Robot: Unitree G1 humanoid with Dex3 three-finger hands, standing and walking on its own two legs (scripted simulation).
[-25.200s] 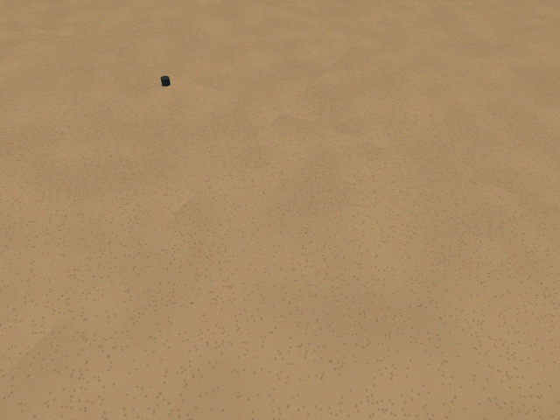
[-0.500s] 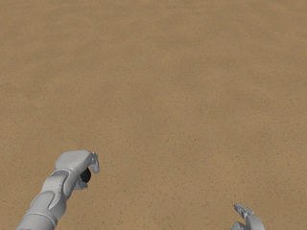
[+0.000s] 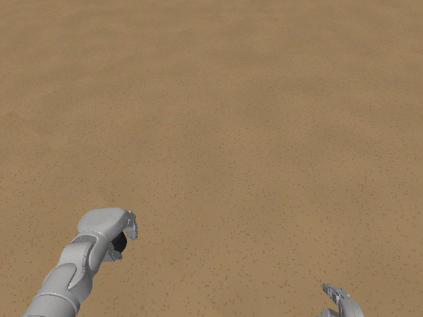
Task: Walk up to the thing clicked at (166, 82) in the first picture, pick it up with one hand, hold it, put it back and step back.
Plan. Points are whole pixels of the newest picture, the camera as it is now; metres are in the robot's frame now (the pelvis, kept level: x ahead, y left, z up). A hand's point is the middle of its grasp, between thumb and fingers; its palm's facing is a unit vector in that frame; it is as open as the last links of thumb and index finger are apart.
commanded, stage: hold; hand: left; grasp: from above
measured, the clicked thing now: (110, 239) +0.31 +0.23 -0.06
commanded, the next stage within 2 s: crouch in 0.04 s
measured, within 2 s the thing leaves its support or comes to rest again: neither
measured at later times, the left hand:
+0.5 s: hand (117, 261) +0.28 +0.22 -0.10, palm faces -0.46 -0.03 -0.89, open 6.8 cm
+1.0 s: hand (139, 281) +0.31 +0.24 -0.35, palm faces -0.43 +0.01 -0.90, open 6.3 cm
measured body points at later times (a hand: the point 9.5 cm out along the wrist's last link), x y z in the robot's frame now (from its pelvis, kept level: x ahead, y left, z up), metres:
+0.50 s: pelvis -0.01 +0.00 -0.02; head +0.03 -0.01 +0.43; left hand +0.30 +0.22 -0.05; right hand +0.13 -0.26 -0.13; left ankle +0.00 +0.13 -0.74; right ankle +0.02 -0.13 -0.74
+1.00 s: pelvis -0.07 +0.01 -0.22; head +0.09 +0.02 +0.21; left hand +0.32 +0.24 -0.30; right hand +0.01 -0.27 -0.35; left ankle +0.00 +0.13 -0.74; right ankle +0.02 -0.13 -0.74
